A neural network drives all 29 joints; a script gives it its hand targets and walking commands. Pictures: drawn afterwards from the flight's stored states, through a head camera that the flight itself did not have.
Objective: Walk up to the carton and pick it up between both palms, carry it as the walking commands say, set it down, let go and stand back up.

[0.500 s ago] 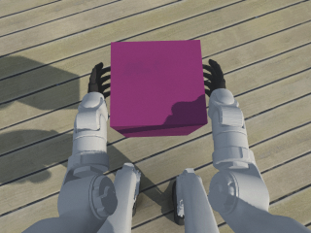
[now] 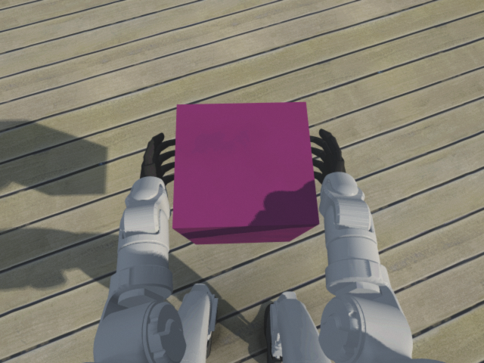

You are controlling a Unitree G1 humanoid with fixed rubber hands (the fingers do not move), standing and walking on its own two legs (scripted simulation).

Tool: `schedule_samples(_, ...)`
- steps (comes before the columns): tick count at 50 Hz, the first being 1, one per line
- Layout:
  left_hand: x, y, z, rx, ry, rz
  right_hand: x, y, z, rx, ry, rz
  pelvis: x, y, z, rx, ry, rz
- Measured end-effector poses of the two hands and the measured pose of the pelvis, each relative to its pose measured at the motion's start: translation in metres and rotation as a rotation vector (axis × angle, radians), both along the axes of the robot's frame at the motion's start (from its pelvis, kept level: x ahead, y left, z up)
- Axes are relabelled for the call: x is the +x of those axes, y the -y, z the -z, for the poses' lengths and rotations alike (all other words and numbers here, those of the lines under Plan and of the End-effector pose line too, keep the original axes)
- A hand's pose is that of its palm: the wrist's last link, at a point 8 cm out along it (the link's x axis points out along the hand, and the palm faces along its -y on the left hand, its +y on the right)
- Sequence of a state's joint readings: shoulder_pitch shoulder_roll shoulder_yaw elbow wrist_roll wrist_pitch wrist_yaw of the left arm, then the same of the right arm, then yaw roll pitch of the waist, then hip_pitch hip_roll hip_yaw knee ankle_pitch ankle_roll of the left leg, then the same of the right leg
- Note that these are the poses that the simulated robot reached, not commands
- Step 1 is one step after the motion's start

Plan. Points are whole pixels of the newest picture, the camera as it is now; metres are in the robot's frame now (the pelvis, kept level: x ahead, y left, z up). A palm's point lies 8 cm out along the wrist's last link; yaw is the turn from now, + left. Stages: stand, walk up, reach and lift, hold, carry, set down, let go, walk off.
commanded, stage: reach and lift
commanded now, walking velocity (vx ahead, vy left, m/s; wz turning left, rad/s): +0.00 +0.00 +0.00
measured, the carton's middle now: (242, 184) +0.42 +0.03 -0.11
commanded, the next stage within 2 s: none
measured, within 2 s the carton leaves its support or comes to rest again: neither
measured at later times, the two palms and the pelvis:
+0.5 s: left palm (139, 178) +0.37 +0.17 +0.03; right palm (349, 174) +0.39 -0.13 +0.03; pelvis +0.01 +0.00 +0.06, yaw +0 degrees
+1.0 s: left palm (115, 170) +0.35 +0.17 +0.11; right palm (372, 170) +0.37 -0.13 +0.11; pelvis +0.03 +0.00 +0.10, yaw +0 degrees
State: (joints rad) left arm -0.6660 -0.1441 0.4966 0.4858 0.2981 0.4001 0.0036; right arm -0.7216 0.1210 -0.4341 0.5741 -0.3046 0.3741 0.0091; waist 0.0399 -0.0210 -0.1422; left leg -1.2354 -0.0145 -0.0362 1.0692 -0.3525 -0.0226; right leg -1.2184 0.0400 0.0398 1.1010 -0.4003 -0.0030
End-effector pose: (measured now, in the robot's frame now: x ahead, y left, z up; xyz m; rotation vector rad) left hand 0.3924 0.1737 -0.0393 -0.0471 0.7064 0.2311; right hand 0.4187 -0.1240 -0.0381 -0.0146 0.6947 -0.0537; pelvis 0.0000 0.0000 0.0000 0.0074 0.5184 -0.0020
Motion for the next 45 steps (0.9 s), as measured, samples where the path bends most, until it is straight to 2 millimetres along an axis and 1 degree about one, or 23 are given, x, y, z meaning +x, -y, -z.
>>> schedule_samples(11, -0.012, 0.002, -0.032, 0.004, 0.0, 0.004, -0.012, 0.002, -0.032, -0.001, 0.0, -0.001, 0.006, 0.0, -0.029, 0.0, 0.068, 0.002)
schedule_samples(21, -0.021, 0.003, -0.061, 0.011, 0.004, 0.006, -0.022, 0.003, -0.059, 0.0, 0.004, -0.005, 0.011, -0.001, -0.051, 0.0, 0.144, 0.006)
schedule_samples(33, -0.032, 0.003, -0.095, 0.017, 0.016, 0.008, -0.034, 0.003, -0.092, 0.002, 0.016, -0.006, 0.02, -0.002, -0.073, 0.0, 0.245, 0.006)
schedule_samples(45, -0.04, 0.003, -0.132, 0.022, 0.028, 0.024, -0.045, 0.004, -0.128, -0.007, 0.027, 0.0, 0.029, -0.003, -0.091, -0.002, 0.368, 0.001)
